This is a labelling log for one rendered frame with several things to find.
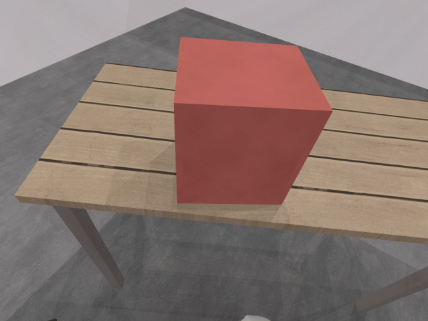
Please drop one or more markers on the carton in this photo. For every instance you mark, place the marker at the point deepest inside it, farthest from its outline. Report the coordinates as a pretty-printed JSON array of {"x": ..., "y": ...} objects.
[{"x": 247, "y": 116}]

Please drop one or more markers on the table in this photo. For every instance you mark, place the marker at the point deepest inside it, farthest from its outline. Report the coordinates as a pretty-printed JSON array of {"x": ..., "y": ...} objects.
[{"x": 366, "y": 176}]

